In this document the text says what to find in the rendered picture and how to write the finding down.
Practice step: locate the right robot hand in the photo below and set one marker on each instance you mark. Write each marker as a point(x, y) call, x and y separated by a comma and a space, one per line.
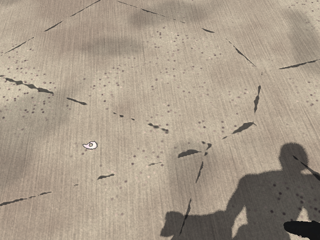
point(304, 229)

